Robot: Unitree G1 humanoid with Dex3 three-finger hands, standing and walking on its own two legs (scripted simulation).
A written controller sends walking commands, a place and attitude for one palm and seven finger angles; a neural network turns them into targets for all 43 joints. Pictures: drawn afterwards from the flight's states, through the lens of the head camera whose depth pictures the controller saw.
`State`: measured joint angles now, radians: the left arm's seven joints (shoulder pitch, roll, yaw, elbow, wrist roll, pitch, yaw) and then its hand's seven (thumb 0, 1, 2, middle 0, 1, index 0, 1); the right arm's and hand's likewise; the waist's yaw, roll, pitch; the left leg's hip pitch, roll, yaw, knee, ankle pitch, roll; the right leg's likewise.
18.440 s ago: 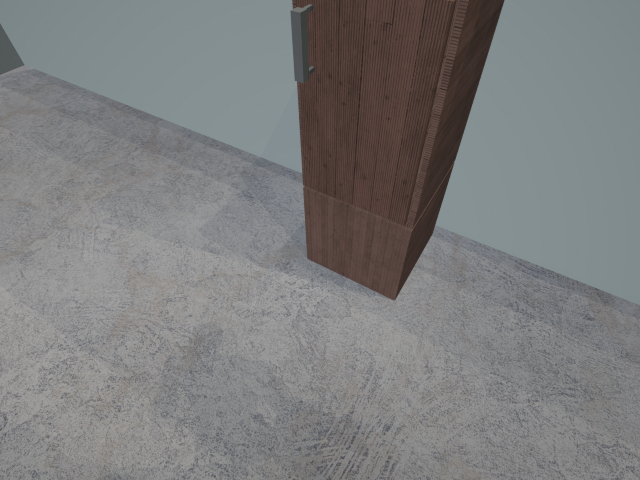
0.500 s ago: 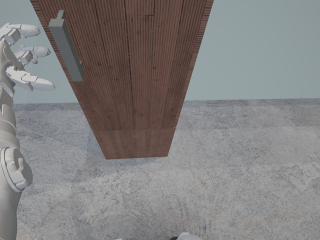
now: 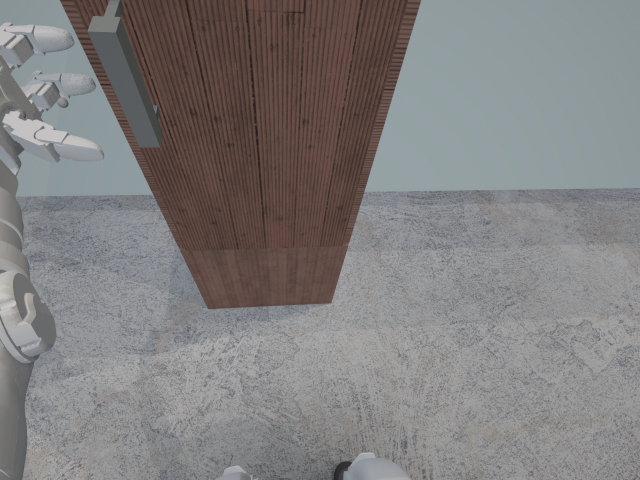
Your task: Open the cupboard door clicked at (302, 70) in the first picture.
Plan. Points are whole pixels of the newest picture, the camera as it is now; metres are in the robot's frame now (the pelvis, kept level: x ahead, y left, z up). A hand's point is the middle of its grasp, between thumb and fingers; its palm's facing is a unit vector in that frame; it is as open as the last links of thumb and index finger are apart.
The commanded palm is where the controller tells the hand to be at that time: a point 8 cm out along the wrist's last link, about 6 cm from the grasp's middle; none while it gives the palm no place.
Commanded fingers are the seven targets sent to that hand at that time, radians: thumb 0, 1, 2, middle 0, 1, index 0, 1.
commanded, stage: slide the fingers in behind the handle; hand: left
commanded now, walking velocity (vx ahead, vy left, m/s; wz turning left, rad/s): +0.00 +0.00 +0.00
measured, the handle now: (134, 78) +0.56 +0.18 +0.14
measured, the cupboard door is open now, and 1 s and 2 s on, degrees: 0 0 0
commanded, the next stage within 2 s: close the thumb around the handle in 1.60 s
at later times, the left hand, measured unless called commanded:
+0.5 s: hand (97, 105) +0.51 +0.20 +0.15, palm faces -0.03 -1.00 +0.01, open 14.0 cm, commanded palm +0.49 +0.25 +0.14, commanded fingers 0.00 -0.50 0.30 -0.30 -1.20 -0.30 -1.20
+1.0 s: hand (128, 105) +0.51 +0.18 +0.15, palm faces -0.01 -1.00 +0.00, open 13.9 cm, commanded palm +0.49 +0.22 +0.14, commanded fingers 0.00 -0.50 0.30 -0.30 -1.20 -0.30 -1.20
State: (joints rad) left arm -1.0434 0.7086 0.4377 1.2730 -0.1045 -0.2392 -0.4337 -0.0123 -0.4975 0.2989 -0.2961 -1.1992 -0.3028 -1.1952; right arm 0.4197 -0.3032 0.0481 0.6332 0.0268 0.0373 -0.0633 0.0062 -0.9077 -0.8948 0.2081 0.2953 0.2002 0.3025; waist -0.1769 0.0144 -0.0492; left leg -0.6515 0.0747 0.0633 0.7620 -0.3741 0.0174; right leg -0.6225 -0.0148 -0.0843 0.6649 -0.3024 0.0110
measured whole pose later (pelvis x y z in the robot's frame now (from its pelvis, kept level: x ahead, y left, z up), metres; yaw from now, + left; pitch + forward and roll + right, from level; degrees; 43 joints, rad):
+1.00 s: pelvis +0.00 -0.01 +0.00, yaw +0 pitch +14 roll -2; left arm -1.03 0.54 0.37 1.22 -0.09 -0.25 -0.26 -0.01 -0.50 0.30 -0.31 -1.21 -0.32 -1.22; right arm 0.43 -0.28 0.03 0.64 0.01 0.01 -0.03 0.01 -0.91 -0.89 0.21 0.30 0.20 0.30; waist -0.16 0.03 -0.06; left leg -0.63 0.07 0.06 0.76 -0.37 0.01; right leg -0.61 -0.01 -0.08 0.68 -0.31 0.00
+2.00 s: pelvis +0.00 -0.01 +0.00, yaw +0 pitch +14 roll -2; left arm -1.04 0.50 0.35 1.23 -0.08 -0.27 -0.22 -0.01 -0.10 0.47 -0.34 -1.25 -0.34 -1.25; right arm 0.44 -0.28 0.02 0.66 0.01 -0.01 -0.03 0.01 -0.91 -0.89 0.21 0.30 0.20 0.30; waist -0.17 0.03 -0.06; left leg -0.63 0.07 0.07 0.75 -0.37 0.01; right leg -0.62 -0.02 -0.07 0.69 -0.31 0.00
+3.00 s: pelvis +0.02 -0.01 +0.01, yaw -2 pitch +8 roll -1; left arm -0.48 0.29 0.29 0.62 -0.20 -0.16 -0.21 0.00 0.66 0.70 -0.36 -1.35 -0.32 -1.34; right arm 0.38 -0.27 0.00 0.58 0.05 0.02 -0.01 0.01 -0.91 -0.90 0.21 0.29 0.20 0.30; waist -0.08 0.05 -0.10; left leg -0.41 0.07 0.11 0.64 -0.36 0.00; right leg -0.44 0.00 -0.03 0.61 -0.31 0.00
